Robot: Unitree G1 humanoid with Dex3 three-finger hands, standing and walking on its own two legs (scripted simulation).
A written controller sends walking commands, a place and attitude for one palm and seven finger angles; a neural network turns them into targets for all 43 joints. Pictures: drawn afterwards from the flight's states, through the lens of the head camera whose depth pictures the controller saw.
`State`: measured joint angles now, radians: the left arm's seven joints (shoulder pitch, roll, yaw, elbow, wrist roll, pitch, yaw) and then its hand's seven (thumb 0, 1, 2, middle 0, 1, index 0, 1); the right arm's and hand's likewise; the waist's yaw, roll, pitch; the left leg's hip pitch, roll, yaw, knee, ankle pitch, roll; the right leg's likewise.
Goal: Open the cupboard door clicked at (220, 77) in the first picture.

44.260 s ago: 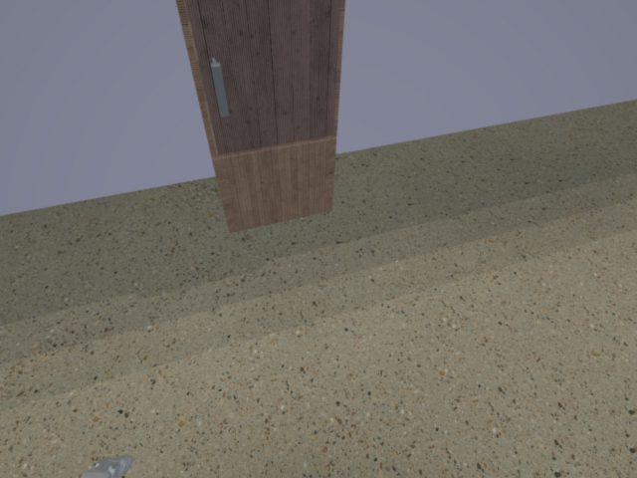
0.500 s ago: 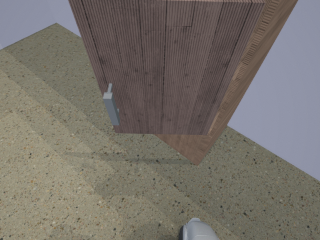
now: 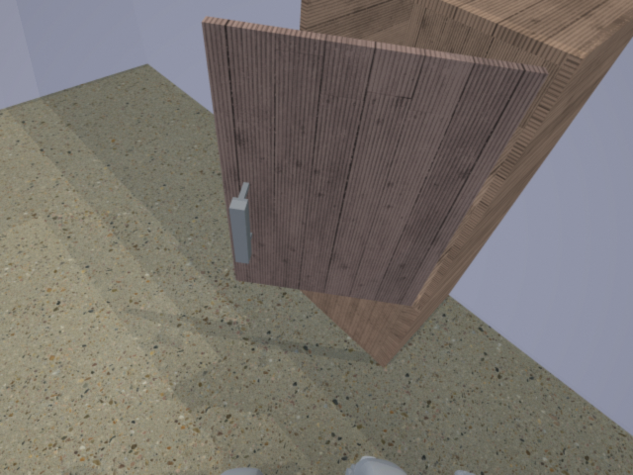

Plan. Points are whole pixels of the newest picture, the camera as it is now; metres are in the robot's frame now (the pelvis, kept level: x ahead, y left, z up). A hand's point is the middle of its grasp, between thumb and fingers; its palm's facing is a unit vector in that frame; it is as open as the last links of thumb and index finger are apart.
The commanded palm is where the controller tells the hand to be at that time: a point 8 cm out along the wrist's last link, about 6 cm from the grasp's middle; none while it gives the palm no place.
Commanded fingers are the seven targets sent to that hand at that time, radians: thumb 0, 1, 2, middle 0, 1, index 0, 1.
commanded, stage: come to a stop and stand still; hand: left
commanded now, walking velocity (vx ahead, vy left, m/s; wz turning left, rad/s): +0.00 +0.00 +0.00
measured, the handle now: (244, 223) +0.53 +0.17 -0.08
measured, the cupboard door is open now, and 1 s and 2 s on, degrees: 38 38 38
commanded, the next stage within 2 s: look again from close up in 0.64 s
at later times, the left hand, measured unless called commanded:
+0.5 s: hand out of the picture -0.06 +0.13 -0.17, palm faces +0.00 -0.99 -0.13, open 7.3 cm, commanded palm none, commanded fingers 0.00 0.90 0.90 -0.20 -0.30 -0.20 -0.30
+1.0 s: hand out of the picture +0.01 +0.17 -0.17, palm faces +0.01 -0.97 -0.25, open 7.3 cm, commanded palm none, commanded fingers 0.00 0.90 0.90 -0.20 -0.30 -0.20 -0.30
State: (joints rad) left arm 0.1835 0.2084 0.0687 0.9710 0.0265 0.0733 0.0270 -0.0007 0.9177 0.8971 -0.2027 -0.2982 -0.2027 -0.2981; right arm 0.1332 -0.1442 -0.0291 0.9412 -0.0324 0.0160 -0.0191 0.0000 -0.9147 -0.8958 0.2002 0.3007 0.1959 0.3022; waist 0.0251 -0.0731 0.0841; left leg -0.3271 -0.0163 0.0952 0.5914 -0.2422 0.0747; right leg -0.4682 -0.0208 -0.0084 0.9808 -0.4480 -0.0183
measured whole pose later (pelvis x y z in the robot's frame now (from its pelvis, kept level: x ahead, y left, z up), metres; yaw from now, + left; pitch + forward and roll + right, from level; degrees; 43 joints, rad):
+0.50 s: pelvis -0.03 -0.02 +0.01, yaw -2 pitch -2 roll +0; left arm 0.38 0.12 -0.01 1.11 0.01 0.00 0.04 0.00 0.91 0.90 -0.20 -0.30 -0.20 -0.30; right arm 0.26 -0.16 -0.02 1.13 -0.01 0.02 -0.02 0.00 -0.93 -0.90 0.20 0.30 0.20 0.30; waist 0.00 -0.04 0.03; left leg -0.27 0.01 0.12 0.40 -0.10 0.03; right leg -0.06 0.01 -0.04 0.44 -0.35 -0.02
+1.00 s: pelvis -0.01 -0.02 +0.00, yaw -1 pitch -1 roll +0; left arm 0.32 0.19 0.02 0.99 0.02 -0.02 0.06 0.00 0.91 0.90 -0.20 -0.30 -0.20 -0.30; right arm 0.26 -0.17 -0.03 1.04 -0.02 -0.01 -0.03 0.01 -0.92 -0.90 0.20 0.30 0.20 0.30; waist -0.01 -0.01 0.05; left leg -0.35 0.02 0.09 0.59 -0.22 0.04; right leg -0.09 0.02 -0.05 0.53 -0.43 -0.03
